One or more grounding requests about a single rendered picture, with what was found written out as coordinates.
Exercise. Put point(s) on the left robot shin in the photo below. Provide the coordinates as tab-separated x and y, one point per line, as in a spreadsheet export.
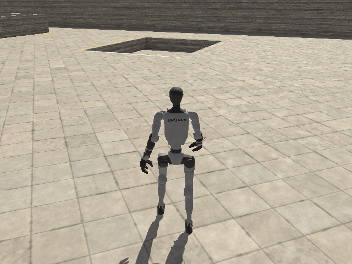
161	191

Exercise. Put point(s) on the right robot forearm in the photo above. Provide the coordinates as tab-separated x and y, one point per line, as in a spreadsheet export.
199	141

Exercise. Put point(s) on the right robot hand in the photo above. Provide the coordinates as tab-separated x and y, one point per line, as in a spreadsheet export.
194	144

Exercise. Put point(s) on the left robot upper arm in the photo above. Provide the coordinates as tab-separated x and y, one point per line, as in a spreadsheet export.
156	125

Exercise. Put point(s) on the left robot forearm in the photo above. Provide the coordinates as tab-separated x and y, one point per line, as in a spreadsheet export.
148	149

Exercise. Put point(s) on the left robot hand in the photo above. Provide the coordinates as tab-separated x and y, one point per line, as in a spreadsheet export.
143	165

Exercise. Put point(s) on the humanoid robot head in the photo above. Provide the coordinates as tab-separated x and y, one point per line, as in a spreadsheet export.
176	94

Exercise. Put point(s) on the right robot upper arm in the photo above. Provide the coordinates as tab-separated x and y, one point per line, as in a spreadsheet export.
195	124

